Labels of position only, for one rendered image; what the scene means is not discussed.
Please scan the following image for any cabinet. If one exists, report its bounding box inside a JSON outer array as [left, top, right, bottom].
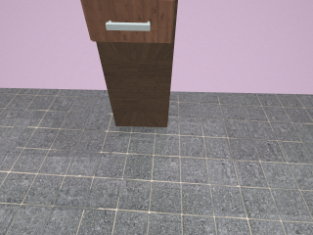
[[96, 0, 178, 127]]

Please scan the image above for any handle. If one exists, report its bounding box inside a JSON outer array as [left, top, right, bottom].
[[106, 21, 151, 31]]

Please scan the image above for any drawer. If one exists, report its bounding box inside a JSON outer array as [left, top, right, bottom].
[[80, 0, 175, 43]]

